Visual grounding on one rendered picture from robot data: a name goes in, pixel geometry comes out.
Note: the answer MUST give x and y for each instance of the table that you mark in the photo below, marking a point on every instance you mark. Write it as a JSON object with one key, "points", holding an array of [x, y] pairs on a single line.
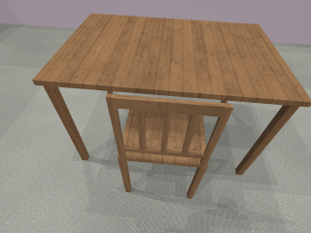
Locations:
{"points": [[204, 59]]}

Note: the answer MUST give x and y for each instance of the chair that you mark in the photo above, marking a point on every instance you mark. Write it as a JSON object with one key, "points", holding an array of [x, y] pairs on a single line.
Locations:
{"points": [[166, 131]]}

